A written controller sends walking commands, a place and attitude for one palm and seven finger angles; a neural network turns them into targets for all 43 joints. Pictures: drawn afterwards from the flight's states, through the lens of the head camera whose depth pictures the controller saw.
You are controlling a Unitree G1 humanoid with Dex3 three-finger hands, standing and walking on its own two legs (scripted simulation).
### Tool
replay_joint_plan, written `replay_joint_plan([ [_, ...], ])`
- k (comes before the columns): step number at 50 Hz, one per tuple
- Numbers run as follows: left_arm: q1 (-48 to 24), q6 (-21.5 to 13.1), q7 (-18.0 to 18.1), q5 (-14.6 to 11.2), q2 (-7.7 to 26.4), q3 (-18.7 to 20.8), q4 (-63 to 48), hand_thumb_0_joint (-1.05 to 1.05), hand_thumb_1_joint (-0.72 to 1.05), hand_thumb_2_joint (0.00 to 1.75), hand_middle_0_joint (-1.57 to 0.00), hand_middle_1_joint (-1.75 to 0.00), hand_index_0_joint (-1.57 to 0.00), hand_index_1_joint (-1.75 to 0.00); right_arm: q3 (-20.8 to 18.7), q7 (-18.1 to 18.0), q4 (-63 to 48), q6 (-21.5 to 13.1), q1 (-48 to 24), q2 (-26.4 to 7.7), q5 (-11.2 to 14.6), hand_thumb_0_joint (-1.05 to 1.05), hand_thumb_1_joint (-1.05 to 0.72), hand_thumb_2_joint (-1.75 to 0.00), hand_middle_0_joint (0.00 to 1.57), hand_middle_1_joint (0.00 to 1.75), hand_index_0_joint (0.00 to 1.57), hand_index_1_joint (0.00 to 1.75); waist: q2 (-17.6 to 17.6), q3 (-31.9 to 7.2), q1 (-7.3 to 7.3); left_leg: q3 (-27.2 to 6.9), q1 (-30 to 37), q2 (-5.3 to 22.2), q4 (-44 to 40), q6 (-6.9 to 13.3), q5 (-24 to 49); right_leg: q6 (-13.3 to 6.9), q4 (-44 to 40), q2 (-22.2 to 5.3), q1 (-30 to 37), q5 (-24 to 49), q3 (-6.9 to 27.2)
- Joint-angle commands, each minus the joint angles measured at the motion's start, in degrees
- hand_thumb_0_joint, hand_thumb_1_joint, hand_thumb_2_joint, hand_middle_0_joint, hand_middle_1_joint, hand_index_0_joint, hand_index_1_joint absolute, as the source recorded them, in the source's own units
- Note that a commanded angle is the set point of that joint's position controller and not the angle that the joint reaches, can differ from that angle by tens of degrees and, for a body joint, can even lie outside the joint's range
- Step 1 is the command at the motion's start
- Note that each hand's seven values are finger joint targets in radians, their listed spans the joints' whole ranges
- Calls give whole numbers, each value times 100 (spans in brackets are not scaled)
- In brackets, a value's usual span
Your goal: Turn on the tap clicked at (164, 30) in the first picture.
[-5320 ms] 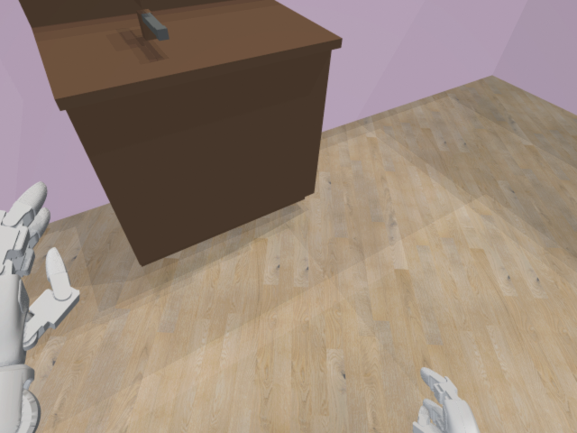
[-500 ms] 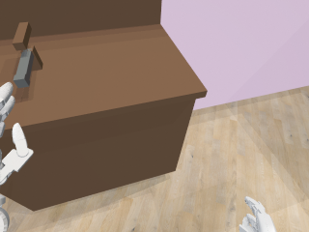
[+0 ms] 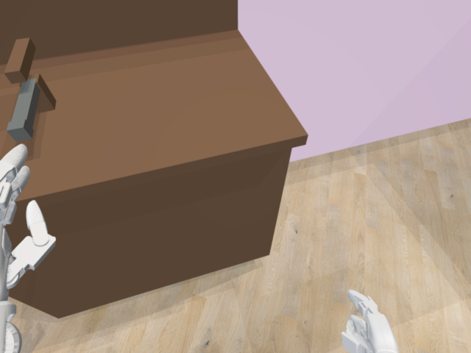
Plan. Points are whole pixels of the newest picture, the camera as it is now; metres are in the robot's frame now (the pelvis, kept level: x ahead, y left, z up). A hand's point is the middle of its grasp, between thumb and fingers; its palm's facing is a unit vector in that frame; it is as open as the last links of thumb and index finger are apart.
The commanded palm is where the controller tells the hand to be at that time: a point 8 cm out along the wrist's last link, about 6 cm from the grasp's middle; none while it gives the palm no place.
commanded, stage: come to a stop and stand still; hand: left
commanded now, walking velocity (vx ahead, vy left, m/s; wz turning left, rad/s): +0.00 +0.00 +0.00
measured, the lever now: (20, 130) +0.46 +0.43 +0.11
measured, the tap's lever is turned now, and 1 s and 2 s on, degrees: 0 0 0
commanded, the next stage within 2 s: look again from close up in 0.68 s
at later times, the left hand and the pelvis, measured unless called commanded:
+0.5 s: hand out of the picture +0.15 +0.32 +0.17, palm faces +0.49 -0.82 -0.29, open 7.4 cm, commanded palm +0.10 +0.34 +0.18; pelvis -0.06 +0.05 +0.00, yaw +1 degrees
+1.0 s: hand out of the picture +0.18 +0.31 +0.16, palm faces +0.45 -0.83 -0.33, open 7.4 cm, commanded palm +0.12 +0.33 +0.18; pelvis -0.03 +0.05 +0.01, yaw +2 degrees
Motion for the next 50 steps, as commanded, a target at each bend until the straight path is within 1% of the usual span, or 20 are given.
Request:
replay_joint_plan([
  [1,-5799,-830,146,617,5227,4007,-2084,0,90,90,-20,-30,-20,-30,-518,-67,-833,-764,477,-500,-250,0,-90,-90,20,30,20,30,-1148,-435,393,512,-586,-25,-725,18,1176,109,-759,-806,303,2638,1430],
  [2,-2479,-674,-158,167,2186,1945,1178,0,90,90,-20,-30,-20,-30,-547,16,-491,-830,289,-267,-109,0,-90,-90,20,30,20,30,-1060,-1531,326,-223,-10,-109,-575,200,1067,-413,-502,-1328,722,2515,1830],
  [3,-1619,-727,-240,34,1473,1312,997,0,90,90,-20,-30,-20,-30,-447,130,-866,-871,242,-488,65,0,-90,-90,20,30,20,30,-406,-1340,399,80,232,-38,-767,144,954,-137,-882,-1251,909,2629,2039],
  [4,-1387,-851,-287,-85,853,791,765,0,90,90,-20,-30,-20,-30,-431,215,-844,-919,126,-458,112,0,-90,-90,20,30,20,30,337,-1617,305,123,458,-29,-1181,171,1355,-103,-601,-1087,1395,2856,1715],
  [5,-1268,-950,-266,-124,954,628,-125,0,90,90,-20,-30,-20,-30,-444,287,-886,-916,110,-612,85,0,-90,-90,20,30,20,30,754,-1795,243,-15,649,69,-1462,188,1714,-21,-342,-875,1613,2503,1241],
  [7,-956,-1002,-268,-140,847,258,-918,0,90,90,-20,-30,-20,-30,-430,373,-968,-987,-184,-689,71,0,-90,-90,20,30,20,30,1115,-1353,324,-552,561,554,-1716,364,2034,150,-134,-434,1023,919,853],
  [10,-850,-950,-202,-104,1084,555,-925,0,90,90,-20,-30,-20,-30,-386,403,-1053,-1034,-231,-703,78,0,-90,-90,20,30,20,30,644,-770,350,-812,-548,789,-2291,447,811,213,205,-153,1158,-22,514],
  [12,-1007,-920,-188,-125,1246,834,-701,0,90,90,-20,-30,-20,-30,-351,350,-1109,-1040,-224,-690,81,0,-90,-90,20,30,20,30,315,-551,339,-832,-958,797,-2500,498,-245,226,178,-132,1218,-295,551],
  [13,-1180,-938,-190,-123,1276,914,-694,0,90,90,-20,-30,-20,-30,-356,320,-1106,-1054,-200,-691,78,0,-90,-90,20,30,20,30,313,-539,316,-833,-1001,783,-2541,523,-590,219,165,-117,1207,-361,581],
  [14,-1412,-936,-175,-120,1547,1161,-765,0,90,90,-20,-30,-20,-30,-343,289,-1128,-1044,-209,-691,59,0,-90,-90,20,30,20,30,504,-460,305,-853,-1017,812,-2669,516,-822,233,189,-68,1170,-415,560],
  [19,-1908,-951,-296,-83,1042,669,-547,0,90,90,-20,-30,-20,-30,-278,308,-1073,-1154,-189,-605,57,0,-90,-90,20,30,20,30,744,-478,273,-783,-862,797,-2668,532,-1347,216,114,16,1131,-351,685],
  [22,-1926,-881,-325,-14,754,343,-396,0,90,90,-20,-30,-20,-30,-258,354,-977,-1198,-128,-608,50,0,-90,-90,20,30,20,30,419,-498,278,-810,-878,737,-2652,497,-1459,233,-9,90,1195,-423,784],
  [25,-2040,-809,-335,43,663,209,-355,0,90,90,-20,-30,-20,-30,-231,373,-919,-1204,-126,-610,27,0,-90,-90,20,30,20,30,452,-411,252,-840,-757,700,-2711,441,-1468,256,-159,171,1066,-398,864],
  [28,-1961,-753,-319,91,741,331,-246,0,90,90,-20,-30,-20,-30,-232,360,-930,-1134,-137,-590,11,0,-90,-90,20,30,20,30,349,-373,278,-816,-882,647,-2695,449,-1571,261,-286,236,1156,-437,969],
  [29,-1989,-752,-318,74,891,483,-354,0,90,90,-20,-30,-20,-30,-238,352,-948,-1127,-174,-593,-3,0,-90,-90,20,30,20,30,398,-381,267,-730,-590,571,-2647,385,-1382,252,-486,269,945,-443,1037],
  [33,-1776,-770,-325,93,862,526,-418,0,90,90,-20,-30,-20,-30,-216,315,-998,-1071,-179,-568,-45,0,-90,-90,20,30,20,30,352,-453,279,-780,-502,469,-2613,371,-1300,236,-784,270,977,-519,1185],
  [39,-1581,-757,-334,69,837,513,-513,0,90,90,-20,-30,-20,-30,-224,257,-1037,-1056,-208,-590,-77,0,-90,-90,20,30,20,30,389,-610,232,-620,184,269,-2409,252,-428,200,-1248,270,647,-371,1316],
  [45,-1516,-728,-295,81,817,462,-488,0,90,90,-20,-30,-20,-30,-233,200,-995,-986,-184,-637,-69,0,-90,-90,20,30,20,30,550,-683,233,-670,111,341,-2527,238,-245,241,-1088,290,844,6,1104],
  [47,-1343,-707,-295,52,796,471,-419,0,90,90,-20,-30,-20,-30,-252,196,-1007,-959,-153,-634,-58,0,-90,-90,20,30,20,30,291,-799,255,-590,224,285,-2374,241,212,229,-1094,274,934,368,1127],
  [50,-1280,-700,-284,12,897,553,-524,0,90,90,-20,-30,-20,-30,-243,183,-988,-927,-185,-643,-75,0,-90,-90,20,30,20,30,360,-877,242,-512,348,196,-2213,179,828,212,-1115,231,956,707,1095],
])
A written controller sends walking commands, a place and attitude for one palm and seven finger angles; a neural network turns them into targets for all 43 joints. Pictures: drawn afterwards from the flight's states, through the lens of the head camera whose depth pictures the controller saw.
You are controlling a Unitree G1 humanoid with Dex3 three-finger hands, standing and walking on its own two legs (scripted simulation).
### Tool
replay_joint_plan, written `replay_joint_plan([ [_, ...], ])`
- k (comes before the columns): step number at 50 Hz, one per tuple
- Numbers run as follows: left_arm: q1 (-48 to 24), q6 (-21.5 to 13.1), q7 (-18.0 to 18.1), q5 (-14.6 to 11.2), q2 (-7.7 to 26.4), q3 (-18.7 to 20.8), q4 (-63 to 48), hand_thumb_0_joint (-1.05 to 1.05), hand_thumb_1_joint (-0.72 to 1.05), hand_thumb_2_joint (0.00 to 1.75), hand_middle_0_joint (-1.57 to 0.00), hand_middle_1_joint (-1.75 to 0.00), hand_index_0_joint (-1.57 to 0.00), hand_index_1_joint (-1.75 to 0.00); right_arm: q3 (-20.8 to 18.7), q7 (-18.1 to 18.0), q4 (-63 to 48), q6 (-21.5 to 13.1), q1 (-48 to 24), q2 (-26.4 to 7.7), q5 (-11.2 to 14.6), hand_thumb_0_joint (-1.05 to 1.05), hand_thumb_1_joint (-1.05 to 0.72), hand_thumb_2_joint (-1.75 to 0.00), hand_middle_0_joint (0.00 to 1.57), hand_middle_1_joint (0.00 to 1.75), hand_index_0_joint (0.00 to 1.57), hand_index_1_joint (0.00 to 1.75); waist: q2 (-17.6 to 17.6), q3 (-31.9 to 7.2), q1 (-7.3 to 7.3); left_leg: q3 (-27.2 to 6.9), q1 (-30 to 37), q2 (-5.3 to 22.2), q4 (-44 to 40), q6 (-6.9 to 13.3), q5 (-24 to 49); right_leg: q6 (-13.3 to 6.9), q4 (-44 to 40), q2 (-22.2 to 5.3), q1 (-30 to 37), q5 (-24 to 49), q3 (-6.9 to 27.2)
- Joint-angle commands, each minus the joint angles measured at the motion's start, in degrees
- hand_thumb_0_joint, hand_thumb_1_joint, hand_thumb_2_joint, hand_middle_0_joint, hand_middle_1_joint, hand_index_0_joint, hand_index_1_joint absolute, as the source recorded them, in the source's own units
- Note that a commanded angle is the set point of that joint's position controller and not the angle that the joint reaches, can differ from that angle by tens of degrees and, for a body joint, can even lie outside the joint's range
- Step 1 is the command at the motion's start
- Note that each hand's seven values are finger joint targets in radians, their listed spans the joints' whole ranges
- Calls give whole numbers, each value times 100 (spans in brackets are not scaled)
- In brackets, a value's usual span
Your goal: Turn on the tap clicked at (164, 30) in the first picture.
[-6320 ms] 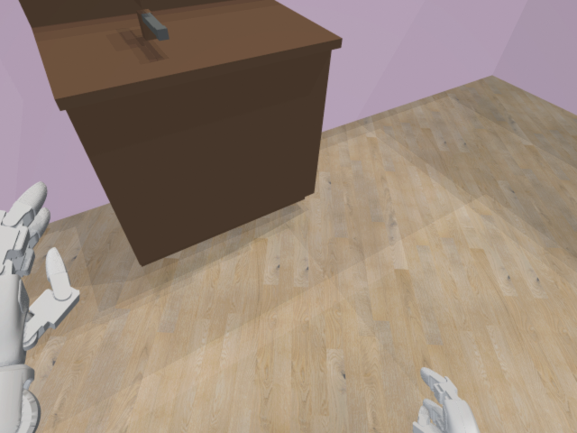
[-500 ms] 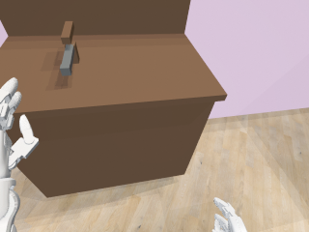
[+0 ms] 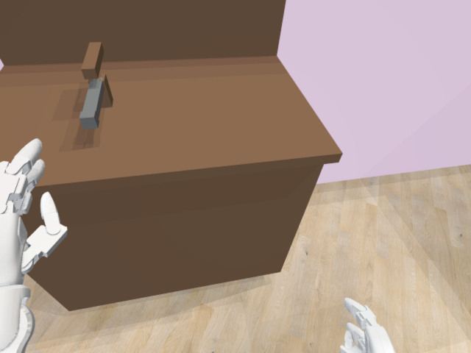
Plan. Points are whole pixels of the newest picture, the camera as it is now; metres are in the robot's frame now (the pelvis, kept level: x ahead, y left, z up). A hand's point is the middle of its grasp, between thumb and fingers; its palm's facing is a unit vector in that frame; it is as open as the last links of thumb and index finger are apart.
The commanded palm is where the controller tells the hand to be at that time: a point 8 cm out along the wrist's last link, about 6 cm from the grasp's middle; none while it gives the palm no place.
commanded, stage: look again from close up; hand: left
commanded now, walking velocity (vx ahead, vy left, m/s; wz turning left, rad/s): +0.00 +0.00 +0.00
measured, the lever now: (89, 119) +0.50 +0.36 +0.11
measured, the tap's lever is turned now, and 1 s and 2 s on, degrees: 0 0 0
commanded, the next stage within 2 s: shuffle to correct the standing spot in 0.08 s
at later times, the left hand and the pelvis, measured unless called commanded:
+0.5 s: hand (93, 199) +0.27 +0.24 +0.15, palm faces +0.40 -0.85 -0.34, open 7.4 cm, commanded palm +0.22 +0.27 +0.17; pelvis +0.05 -0.01 -0.01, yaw -1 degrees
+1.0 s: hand (118, 157) +0.35 +0.23 +0.16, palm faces +0.31 -0.84 -0.44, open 7.4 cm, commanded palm +0.29 +0.28 +0.17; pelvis +0.11 +0.01 -0.02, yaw -4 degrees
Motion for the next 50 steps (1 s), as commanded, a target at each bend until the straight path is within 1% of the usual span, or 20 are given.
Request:
replay_joint_plan([
  [1,-478,-361,86,-102,1032,585,-1352,0,90,90,-20,-30,-20,-30,-282,-73,-931,-265,-640,-655,-7,0,-90,-90,20,30,20,30,411,-728,-33,-465,-252,441,-633,-353,33,-99,-220,-146,574,268,108],
  [9,-35,-283,77,-241,1163,758,-1361,0,90,90,-20,-30,-20,-30,-281,-103,-958,-139,-691,-650,-2,0,-90,-90,20,30,20,30,352,-934,-63,-318,189,365,-398,-421,945,-101,-230,-185,520,1074,107],
  [12,-69,-259,95,-254,1067,632,-1311,0,90,90,-20,-30,-20,-30,-316,-128,-923,-70,-679,-680,-12,0,-90,-90,20,30,20,30,211,-962,-98,-284,67,397,-282,-314,117,-182,-189,-256,456,267,277],
  [19,-583,-243,147,-233,1143,584,-1468,0,90,90,-20,-30,-20,-30,-336,-200,-955,5,-799,-746,-30,0,-90,-90,20,30,20,30,503,-445,-164,-404,50,545,-164,-130,-903,-363,90,-262,-515,-1004,646],
  [22,-504,-270,174,-217,1105,592,-1384,0,90,90,-20,-30,-20,-30,-353,-202,-961,47,-728,-754,6,0,-90,-90,20,30,20,30,379,-624,-145,-564,16,704,50,-45,-555,-418,630,-288,-331,-506,539],
  [27,-301,-321,190,-251,1197,715,-1521,0,90,90,-20,-30,-20,-30,-372,-166,-1029,122,-693,-734,66,0,-90,-90,20,30,20,30,323,-747,-170,-316,-69,663,747,-119,446,-567,1092,-479,-120,615,735],
  [29,-159,-359,202,-283,1340,879,-1550,0,90,90,-20,-30,-20,-30,-383,-155,-1043,138,-763,-707,82,0,-90,-90,20,30,20,30,288,-732,-194,-95,-159,527,1117,-188,584,-670,1025,-692,-82,1000,1070],
  [33,69,-464,236,-282,1433,1046,-1614,0,90,90,-20,-30,-20,-30,-422,-60,-1033,241,-747,-675,104,0,-90,-90,20,30,20,30,-350,-761,-162,-100,-982,271,1725,-253,-11,-996,849,-1340,605,1490,1900],
  [34,50,-500,249,-294,1545,1177,-1740,0,90,90,-20,-30,-20,-30,-419,-49,-1016,255,-790,-672,118,0,-90,-90,20,30,20,30,-59,-713,-191,-96,-859,292,1505,-264,-46,-994,1002,-1383,501,1621,1916],
  [36,228,-497,227,-320,1412,1117,-1744,0,90,90,-20,-30,-20,-30,-397,-51,-975,310,-649,-632,114,0,-90,-90,20,30,20,30,157,-851,-282,-310,37,492,747,-138,489,-656,1651,-896,-70,1332,1086],
  [37,232,-498,212,-345,1391,1099,-1866,0,90,90,-20,-30,-20,-30,-422,-74,-1012,307,-626,-696,140,0,-90,-90,20,30,20,30,595,-968,-315,-769,798,829,490,-26,1443,-383,2307,-407,-743,1063,478],
  [38,194,-505,216,-337,1387,1047,-2031,0,90,90,-20,-30,-20,-30,-449,-86,-1017,272,-514,-705,147,0,-90,-90,20,30,20,30,1099,-1004,-417,-1471,1690,1323,244,74,2862,-144,3134,-100,-1757,-220,-140],
  [39,28,-528,207,-331,1441,1040,-2152,0,90,90,-20,-30,-20,-30,-442,-66,-998,182,-540,-625,93,0,-90,-90,20,30,20,30,1703,-883,-449,-1867,2529,1736,24,112,3751,-62,3945,14,-2928,-1998,-487],
  [40,25,-492,213,-258,1352,937,-2076,0,90,90,-20,-30,-20,-30,-456,-30,-918,156,-450,-624,-8,0,-90,-90,20,30,20,30,1352,-669,-488,-1949,2456,1814,-43,200,3600,-132,4460,-85,-3243,-2207,-509],
  [42,85,-394,217,-224,1170,778,-1917,0,90,90,-20,-30,-20,-30,-513,4,-869,113,-384,-665,41,0,-90,-90,20,30,20,30,694,-331,-439,-1402,2026,1682,-134,422,2972,-178,4423,-254,-3371,-1946,-712],
  [43,93,-344,225,-206,1157,778,-1848,0,90,90,-20,-30,-20,-30,-501,-11,-859,95,-433,-664,55,0,-90,-90,20,30,20,30,662,-144,-397,-1182,1514,1606,-301,452,2749,-159,4089,-332,-3107,-1700,-825],
  [45,33,-343,249,-162,1280,866,-1901,0,90,90,-20,-30,-20,-30,-425,-54,-863,51,-530,-615,70,0,-90,-90,20,30,20,30,862,-180,-301,-585,880,1335,-243,190,2876,-180,2965,-394,-2080,-1105,-1178],
  [48,259,-296,243,-211,1277,949,-1658,0,90,90,-20,-30,-20,-30,-362,-97,-880,92,-676,-647,46,0,-90,-90,20,30,20,30,903,-730,-94,74,-235,1042,1045,-52,2855,-275,1262,-139,509,-77,-1533],
  [49,349,-304,245,-215,1310,1009,-1582,0,90,90,-20,-30,-20,-30,-366,-108,-925,120,-837,-667,87,0,-90,-90,20,30,20,30,635,-923,20,218,-935,874,2035,-115,2177,-419,885,-313,1506,389,-1247],
  [50,312,-352,254,-204,1504,1159,-1650,0,90,90,-20,-30,-20,-30,-423,-88,-957,140,-796,-638,94,0,-90,-90,20,30,20,30,-369,-1390,44,349,-2101,348,3899,-186,874,-1002,765,-1384,2499,758,537],
])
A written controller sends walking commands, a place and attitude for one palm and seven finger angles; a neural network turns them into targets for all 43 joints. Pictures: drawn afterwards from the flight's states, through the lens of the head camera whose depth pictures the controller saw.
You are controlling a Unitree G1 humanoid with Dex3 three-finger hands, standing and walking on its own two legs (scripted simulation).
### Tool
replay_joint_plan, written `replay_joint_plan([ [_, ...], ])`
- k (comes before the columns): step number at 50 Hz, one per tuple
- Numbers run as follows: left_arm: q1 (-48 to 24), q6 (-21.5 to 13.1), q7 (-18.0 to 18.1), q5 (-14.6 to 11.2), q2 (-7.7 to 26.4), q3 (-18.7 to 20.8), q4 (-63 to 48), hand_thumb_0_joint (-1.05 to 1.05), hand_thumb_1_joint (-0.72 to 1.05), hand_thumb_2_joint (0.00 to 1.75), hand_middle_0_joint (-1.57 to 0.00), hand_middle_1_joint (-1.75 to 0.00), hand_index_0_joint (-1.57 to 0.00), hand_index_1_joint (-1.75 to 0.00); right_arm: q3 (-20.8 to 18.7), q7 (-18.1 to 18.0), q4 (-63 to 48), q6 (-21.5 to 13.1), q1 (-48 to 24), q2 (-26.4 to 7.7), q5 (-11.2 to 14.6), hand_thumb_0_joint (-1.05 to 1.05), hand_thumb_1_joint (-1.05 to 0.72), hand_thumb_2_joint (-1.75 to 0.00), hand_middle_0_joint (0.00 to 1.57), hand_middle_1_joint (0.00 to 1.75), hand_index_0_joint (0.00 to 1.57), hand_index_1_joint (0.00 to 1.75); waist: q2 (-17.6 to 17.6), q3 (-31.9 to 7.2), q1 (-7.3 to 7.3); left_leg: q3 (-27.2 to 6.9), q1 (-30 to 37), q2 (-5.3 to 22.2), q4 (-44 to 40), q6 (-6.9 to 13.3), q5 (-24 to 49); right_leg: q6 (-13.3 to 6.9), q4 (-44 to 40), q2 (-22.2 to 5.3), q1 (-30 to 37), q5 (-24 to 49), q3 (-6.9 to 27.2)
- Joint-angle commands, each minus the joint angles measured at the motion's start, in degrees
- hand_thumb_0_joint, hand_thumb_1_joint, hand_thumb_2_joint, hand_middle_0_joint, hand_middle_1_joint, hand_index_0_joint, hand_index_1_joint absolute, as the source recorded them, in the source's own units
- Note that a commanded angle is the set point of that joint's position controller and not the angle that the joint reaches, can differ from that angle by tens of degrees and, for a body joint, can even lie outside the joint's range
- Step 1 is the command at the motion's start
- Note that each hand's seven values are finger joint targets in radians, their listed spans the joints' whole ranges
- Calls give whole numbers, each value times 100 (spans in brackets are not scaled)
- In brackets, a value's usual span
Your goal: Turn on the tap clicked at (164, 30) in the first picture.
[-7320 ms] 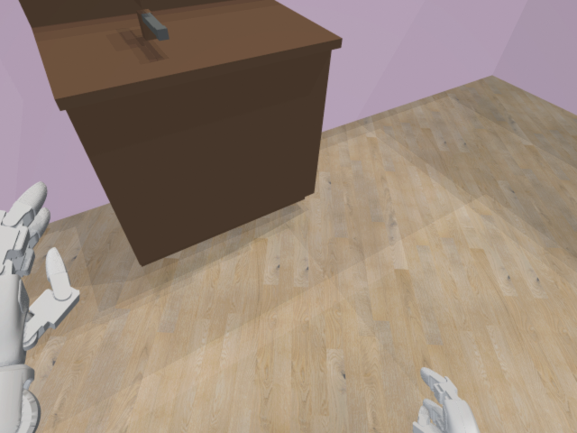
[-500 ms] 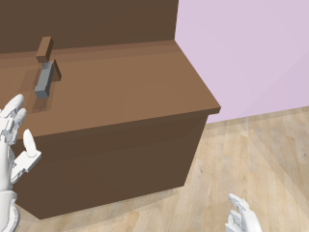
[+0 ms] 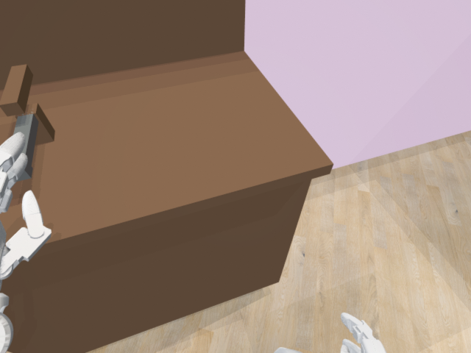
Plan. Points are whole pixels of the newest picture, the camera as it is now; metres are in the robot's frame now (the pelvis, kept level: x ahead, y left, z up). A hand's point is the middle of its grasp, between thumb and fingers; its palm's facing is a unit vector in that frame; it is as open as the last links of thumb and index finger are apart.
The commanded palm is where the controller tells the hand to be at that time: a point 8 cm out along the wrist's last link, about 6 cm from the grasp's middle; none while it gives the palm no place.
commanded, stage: shuffle to correct the standing spot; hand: left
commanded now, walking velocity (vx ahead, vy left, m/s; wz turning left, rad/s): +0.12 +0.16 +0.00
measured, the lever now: (18, 169) +0.36 +0.38 +0.13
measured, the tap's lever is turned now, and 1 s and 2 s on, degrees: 0 0 0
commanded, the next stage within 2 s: come to a stop and stand still in 0.22 s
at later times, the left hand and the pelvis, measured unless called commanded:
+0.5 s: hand out of the picture +0.27 +0.32 +0.18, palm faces +0.44 -0.83 -0.35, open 7.4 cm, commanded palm +0.21 +0.34 +0.19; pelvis +0.04 +0.06 +0.00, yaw -1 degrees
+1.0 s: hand out of the picture +0.29 +0.36 +0.19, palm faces +0.45 -0.80 -0.40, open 7.4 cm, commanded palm +0.21 +0.35 +0.19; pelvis +0.04 +0.08 +0.02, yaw -2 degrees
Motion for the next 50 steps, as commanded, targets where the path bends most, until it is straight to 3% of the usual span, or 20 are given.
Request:
replay_joint_plan([
  [1,-302,-497,81,-126,1224,1144,-1022,0,90,90,-20,-30,-20,-30,-482,-38,-974,-263,-1030,-928,-33,0,-90,-90,20,30,20,30,-1113,-1502,331,-447,-3353,3,4328,-264,-122,-1361,-1814,-2391,3151,1297,4107],
  [2,-146,-552,99,-146,1325,1338,-953,0,90,90,-20,-30,-20,-30,-431,13,-856,-132,-803,-906,-109,0,-90,-90,20,30,20,30,-497,-1052,267,-1103,-3542,290,4769,-361,-301,-1319,-2262,-2649,2245,327,4624],
  [4,-434,-628,-9,-121,1254,1139,-1512,0,90,90,-20,-30,-20,-30,-460,180,-746,-11,-809,-892,-29,0,-90,-90,20,30,20,30,-485,-1050,263,-1290,-3369,528,4603,-409,276,-1090,-2355,-2358,1622,-926,3955],
  [5,-445,-626,-10,-76,1103,1004,-1399,0,90,90,-20,-30,-20,-30,-382,158,-721,20,-921,-808,-10,0,-90,-90,20,30,20,30,-277,-758,225,-1253,-3200,744,4375,-449,512,-987,-2410,-2187,934,-878,3217],
  [10,-472,-479,67,-67,1073,820,-1257,0,90,90,-20,-30,-20,-30,-295,-62,-589,-117,-837,-705,-62,0,-90,-90,20,30,20,30,-583,-651,169,-355,-1679,705,1830,-391,1194,-581,-2617,-1611,-349,-1584,1678],
  [13,-508,-366,147,-43,991,745,-1237,0,90,90,-20,-30,-20,-30,-296,-176,-671,-278,-831,-624,-87,0,-90,-90,20,30,20,30,-781,-794,274,235,-850,296,377,-343,1082,-439,-2470,-1444,-72,-2338,1665],
  [15,-511,-312,167,-32,889,670,-1099,0,90,90,-20,-30,-20,-30,-287,-234,-666,-326,-737,-626,-56,0,-90,-90,20,30,20,30,-626,-752,224,205,-584,191,-258,-312,767,-252,-2016,-1180,129,-2379,1465],
  [18,-843,-286,157,-38,785,607,-982,0,90,90,-20,-30,-20,-30,-408,-252,-777,-359,-693,-864,62,0,-90,-90,20,30,20,30,-49,-596,169,-897,-793,835,-1003,-63,810,121,-767,-449,310,-1435,1065],
  [20,-859,-265,123,-35,769,589,-926,0,90,90,-20,-30,-20,-30,-326,-256,-736,-371,-803,-807,92,0,-90,-90,20,30,20,30,1119,-508,143,-2007,-1308,1599,-1985,184,320,332,378,-33,433,-1219,689],
  [22,-892,-255,91,34,633,408,-1031,0,90,90,-20,-30,-20,-30,-290,-203,-772,-429,-905,-720,65,0,-90,-90,20,30,20,30,979,-279,181,-1726,-1556,1622,-1897,173,802,273,215,-100,669,-948,900],
  [26,-747,-237,135,28,818,486,-1522,0,90,90,-20,-30,-20,-30,-219,-109,-762,-545,-894,-708,-7,0,-90,-90,20,30,20,30,880,-810,221,-1008,-1226,1276,-1180,-215,2526,247,-1192,-64,1551,529,923],
  [28,-554,-159,140,-30,767,509,-1415,0,90,90,-20,-30,-20,-30,-307,-70,-750,-545,-819,-707,35,0,-90,-90,20,30,20,30,56,-1213,219,-530,-807,893,-622,-480,2802,131,-1434,-195,1636,1613,1252],
  [30,-403,-86,164,-104,795,574,-1310,0,90,90,-20,-30,-20,-30,-283,-105,-710,-500,-824,-671,23,0,-90,-90,20,30,20,30,37,-1336,174,-434,-610,786,-619,-567,2864,90,-1439,-311,1567,2081,1337],
  [34,-373,13,151,-176,829,616,-1181,0,90,90,-20,-30,-20,-30,-225,-194,-715,-415,-995,-655,12,0,-90,-90,20,30,20,30,409,-1204,236,-518,-583,903,-1073,-529,2678,255,-1495,-70,1439,1377,1108],
  [44,-501,136,215,-131,725,402,-1154,0,90,90,-20,-30,-20,-30,-260,-302,-758,-337,-1108,-753,38,0,-90,-90,20,30,20,30,75,-871,203,-417,-792,595,-1272,-477,1167,213,-2283,-163,1242,198,1363],
  [45,-6272,-511,75,823,5372,3651,-2330,0,90,90,-20,-30,-20,-30,-404,-262,-625,-608,-329,-916,-315,0,-90,-90,20,30,20,30,-1026,143,411,-338,-1408,798,-300,-290,1810,438,-2782,-548,306,953,1830],
  [46,-2949,-223,-207,268,1804,1356,1035,0,90,90,-20,-30,-20,-30,-220,-244,-280,-572,-726,-347,-83,0,-90,-90,20,30,20,30,-1060,-998,283,-404,-723,172,-599,-252,1920,-135,-2275,-728,791,1148,1847],
  [47,-1505,-188,-281,51,876,646,1084,0,90,90,-20,-30,-20,-30,-483,-202,-794,-698,-660,-803,35,0,-90,-90,20,30,20,30,-212,-777,539,-219,-322,379,-584,-363,2000,75,-2296,-634,703,1605,2288],
  [49,-795,-331,-281,-198,124,-206,-169,0,90,90,-20,-30,-20,-30,-389,-12,-833,-743,-899,-726,139,0,-90,-90,20,30,20,30,822,-1338,413,-298,-128,587,-1061,-268,2040,136,-1700,-483,1380,1032,1620],
  [50,-789,-337,-194,-132,468,-32,-735,0,90,90,-20,-30,-20,-30,-437,50,-903,-763,-860,-868,96,0,-90,-90,20,30,20,30,790,-1311,445,-373,-241,707,-1087,-242,1989,193,-1629,-393,1308,724,1586],
])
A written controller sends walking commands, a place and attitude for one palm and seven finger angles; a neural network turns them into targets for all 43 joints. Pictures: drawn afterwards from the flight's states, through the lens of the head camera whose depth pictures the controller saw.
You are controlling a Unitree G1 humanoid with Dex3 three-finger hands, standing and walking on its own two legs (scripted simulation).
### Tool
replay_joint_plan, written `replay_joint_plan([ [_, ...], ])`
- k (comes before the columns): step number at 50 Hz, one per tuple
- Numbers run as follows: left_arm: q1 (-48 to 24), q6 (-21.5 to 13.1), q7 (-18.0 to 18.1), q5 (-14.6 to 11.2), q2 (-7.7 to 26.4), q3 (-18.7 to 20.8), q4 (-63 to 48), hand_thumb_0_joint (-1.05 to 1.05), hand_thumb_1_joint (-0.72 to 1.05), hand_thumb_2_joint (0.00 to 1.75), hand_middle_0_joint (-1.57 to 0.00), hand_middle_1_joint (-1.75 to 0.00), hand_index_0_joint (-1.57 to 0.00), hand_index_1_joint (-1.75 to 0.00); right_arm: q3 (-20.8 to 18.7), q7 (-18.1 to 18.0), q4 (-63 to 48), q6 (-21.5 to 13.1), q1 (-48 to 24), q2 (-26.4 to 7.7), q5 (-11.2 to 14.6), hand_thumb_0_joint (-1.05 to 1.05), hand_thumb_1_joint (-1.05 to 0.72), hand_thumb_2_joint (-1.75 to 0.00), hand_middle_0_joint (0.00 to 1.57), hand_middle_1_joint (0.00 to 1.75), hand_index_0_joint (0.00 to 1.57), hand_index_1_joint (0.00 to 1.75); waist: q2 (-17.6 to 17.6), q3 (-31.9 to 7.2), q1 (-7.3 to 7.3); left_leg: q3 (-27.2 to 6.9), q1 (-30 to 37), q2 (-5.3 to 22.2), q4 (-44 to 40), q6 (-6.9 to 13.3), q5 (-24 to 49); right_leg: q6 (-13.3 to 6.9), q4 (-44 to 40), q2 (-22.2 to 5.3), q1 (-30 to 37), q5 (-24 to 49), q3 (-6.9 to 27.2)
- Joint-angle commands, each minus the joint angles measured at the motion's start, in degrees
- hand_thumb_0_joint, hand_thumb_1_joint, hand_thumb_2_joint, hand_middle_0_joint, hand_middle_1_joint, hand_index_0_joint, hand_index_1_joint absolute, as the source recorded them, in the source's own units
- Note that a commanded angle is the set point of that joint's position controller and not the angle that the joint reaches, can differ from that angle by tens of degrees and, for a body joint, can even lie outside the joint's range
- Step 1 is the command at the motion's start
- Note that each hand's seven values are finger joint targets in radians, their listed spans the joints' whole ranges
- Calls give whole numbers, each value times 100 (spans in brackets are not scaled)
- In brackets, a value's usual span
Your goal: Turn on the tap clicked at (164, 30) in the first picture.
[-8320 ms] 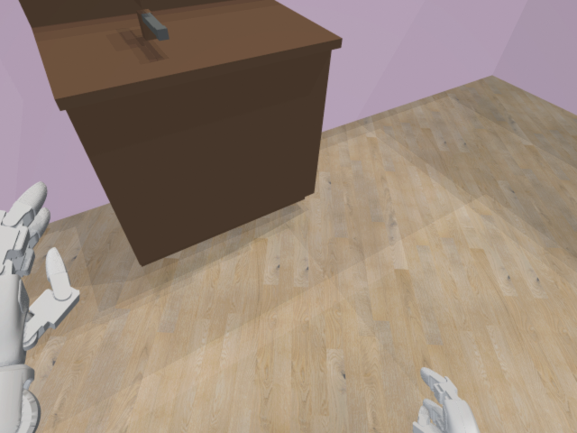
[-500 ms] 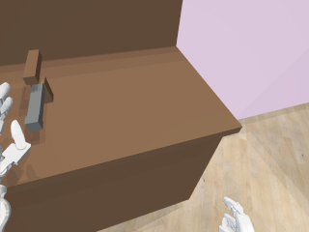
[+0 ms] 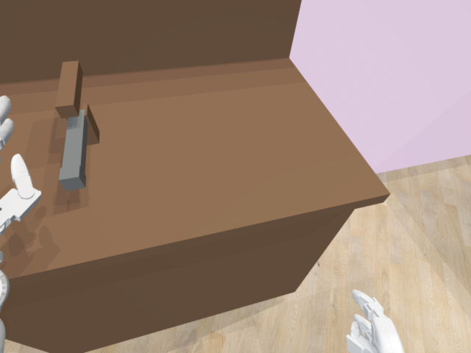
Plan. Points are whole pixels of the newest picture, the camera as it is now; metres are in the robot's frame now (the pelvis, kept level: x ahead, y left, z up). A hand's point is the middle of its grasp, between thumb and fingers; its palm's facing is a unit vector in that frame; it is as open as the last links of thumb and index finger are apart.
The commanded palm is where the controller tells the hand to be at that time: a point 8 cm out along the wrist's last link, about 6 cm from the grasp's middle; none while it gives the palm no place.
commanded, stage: come to a stop and stand still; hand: left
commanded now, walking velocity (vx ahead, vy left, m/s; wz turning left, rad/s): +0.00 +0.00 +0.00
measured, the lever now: (73, 178) +0.32 +0.31 +0.11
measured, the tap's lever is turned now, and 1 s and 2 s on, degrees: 0 0 0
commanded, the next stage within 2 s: look again from close up in 0.64 s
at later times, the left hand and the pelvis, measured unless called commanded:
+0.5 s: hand (41, 207) +0.24 +0.29 +0.15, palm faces +0.41 -0.85 -0.32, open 7.4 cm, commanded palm +0.17 +0.32 +0.18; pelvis +0.01 +0.04 +0.00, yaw +0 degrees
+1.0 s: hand (43, 202) +0.24 +0.30 +0.15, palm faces +0.40 -0.85 -0.35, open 7.4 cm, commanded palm +0.18 +0.32 +0.18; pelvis +0.02 +0.04 +0.00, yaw +0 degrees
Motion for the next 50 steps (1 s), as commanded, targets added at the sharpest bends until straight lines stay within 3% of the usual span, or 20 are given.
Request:
replay_joint_plan([
  [1,788,-442,62,-168,235,-233,-1968,0,90,90,-20,-30,-20,-30,-273,185,-1076,-463,-421,-597,65,0,-90,-90,20,30,20,30,792,-1240,-108,-260,528,197,-493,224,87,4,-31,-469,404,220,560],
  [3,953,-429,131,-141,495,58,-2050,0,90,90,-20,-30,-20,-30,-247,178,-1107,-473,-428,-601,60,0,-90,-90,20,30,20,30,60,-941,-129,-313,119,100,-575,186,-738,-4,-298,-387,290,-485,608],
  [4,1158,-398,190,-175,709,344,-1991,0,90,90,-20,-30,-20,-30,-197,154,-1064,-446,-552,-589,89,0,-90,-90,20,30,20,30,71,-849,-141,-275,186,98,-614,168,-885,-4,-385,-339,156,-635,520],
  [5,995,-422,192,-155,685,390,-2096,0,90,90,-20,-30,-20,-30,-220,112,-1123,-445,-489,-597,67,0,-90,-90,20,30,20,30,-95,-792,-200,-331,65,87,-607,198,-1081,-11,-425,-380,135,-796,488],
  [6,802,-453,195,-163,757,487,-2189,0,90,90,-20,-30,-20,-30,-208,80,-1140,-449,-475,-598,56,0,-90,-90,20,30,20,30,-73,-690,-227,-381,34,59,-656,191,-1123,-23,-461,-343,56,-894,516],
  [9,569,-512,216,-145,908,694,-2261,0,90,90,-20,-30,-20,-30,-163,-8,-1086,-476,-571,-573,54,0,-90,-90,20,30,20,30,650,-603,-252,-464,100,180,-890,216,-1209,-11,-258,-235,55,-665,379],
  [12,339,-539,195,-97,563,404,-2196,0,90,90,-20,-30,-20,-30,-170,-1,-1057,-557,-445,-563,60,0,-90,-90,20,30,20,30,944,-699,-255,-518,-123,282,-970,280,-1301,-16,58,-217,461,-325,257],
  [15,373,-498,179,-53,353,170,-2188,0,90,90,-20,-30,-20,-30,-148,48,-985,-626,-437,-568,54,0,-90,-90,20,30,20,30,814,-767,-270,-548,-43,356,-941,278,-1061,23,131,-222,550,-64,122],
  [20,532,-378,176,-14,156,-4,-2028,0,90,90,-20,-30,-20,-30,-154,133,-882,-576,-390,-573,30,0,-90,-90,20,30,20,30,372,-806,-309,-398,236,170,-660,156,-320,22,-137,-230,462,367,185],
  [24,652,-329,220,-24,458,336,-2090,0,90,90,-20,-30,-20,-30,-135,109,-918,-465,-541,-524,43,0,-90,-90,20,30,20,30,438,-860,-280,-341,387,144,-626,128,29,27,-166,-226,500,616,182],
  [25,578,-344,194,-40,296,187,-2136,0,90,90,-20,-30,-20,-30,-140,108,-925,-433,-503,-538,23,0,-90,-90,20,30,20,30,478,-871,-304,-346,330,138,-628,138,54,22,-161,-241,566,633,149],
  [29,625,-333,224,-55,510,383,-2363,0,90,90,-20,-30,-20,-30,-125,80,-1014,-384,-627,-495,64,0,-90,-90,20,30,20,30,738,-885,-272,-347,471,179,-699,120,203,27,-48,-207,556,672,91],
  [30,642,-337,208,-73,361,254,-2330,0,90,90,-20,-30,-20,-30,-137,81,-1012,-359,-571,-518,42,0,-90,-90,20,30,20,30,712,-903,-285,-365,368,208,-700,154,141,36,-57,-225,653,663,55],
  [33,798,-318,215,-89,357,256,-2290,0,90,90,-20,-30,-20,-30,-183,79,-1046,-334,-512,-524,62,0,-90,-90,20,30,20,30,490,-972,-285,-337,488,173,-546,155,358,21,-142,-285,698,922,154],
  [40,810,-238,257,-77,270,149,-2210,0,90,90,-20,-30,-20,-30,-197,43,-1023,-231,-556,-568,55,0,-90,-90,20,30,20,30,490,-915,-301,-330,483,146,-587,139,344,27,-227,-300,709,950,137],
  [44,777,-224,311,-56,479,313,-2404,0,90,90,-20,-30,-20,-30,-192,18,-1059,-221,-674,-550,88,0,-90,-90,20,30,20,30,680,-926,-283,-366,527,164,-643,123,360,26,-158,-302,719,882,123],
  [45,739,-246,287,-73,305,140,-2423,0,90,90,-20,-30,-20,-30,-200,22,-1057,-202,-595,-574,66,0,-90,-90,20,30,20,30,718,-904,-305,-387,440,155,-675,138,310,17,-153,-296,760,838,88],
  [46,769,-251,297,-73,407,225,-2489,0,90,90,-20,-30,-20,-30,-222,18,-1082,-209,-595,-562,76,0,-90,-90,20,30,20,30,746,-948,-292,-419,447,192,-649,151,324,15,-132,-333,830,879,106],
  [49,1025,-213,327,-76,500,378,-2374,0,90,90,-20,-30,-20,-30,-210,7,-1061,-187,-640,-547,95,0,-90,-90,20,30,20,30,511,-970,-287,-389,545,157,-583,130,447,16,-197,-335,760,964,130],
  [50,961,-229,293,-99,312,189,-2412,0,90,90,-20,-30,-20,-30,-206,18,-1047,-159,-566,-571,63,0,-90,-90,20,30,20,30,521,-974,-309,-400,485,147,-601,137,457,15,-198,-331,811,962,89],
])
